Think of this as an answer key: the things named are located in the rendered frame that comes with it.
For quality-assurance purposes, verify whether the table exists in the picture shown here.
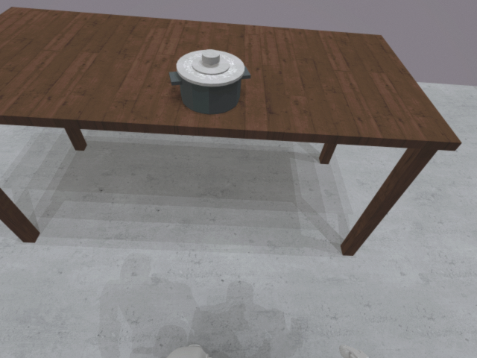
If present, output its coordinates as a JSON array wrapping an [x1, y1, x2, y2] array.
[[0, 7, 462, 256]]

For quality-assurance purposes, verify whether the lid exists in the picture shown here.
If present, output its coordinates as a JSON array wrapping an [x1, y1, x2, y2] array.
[[177, 50, 244, 87]]

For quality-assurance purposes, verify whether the pot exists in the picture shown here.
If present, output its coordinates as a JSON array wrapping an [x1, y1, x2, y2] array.
[[169, 66, 251, 114]]

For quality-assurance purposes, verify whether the knob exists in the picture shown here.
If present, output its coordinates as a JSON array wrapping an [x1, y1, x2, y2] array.
[[202, 49, 220, 65]]

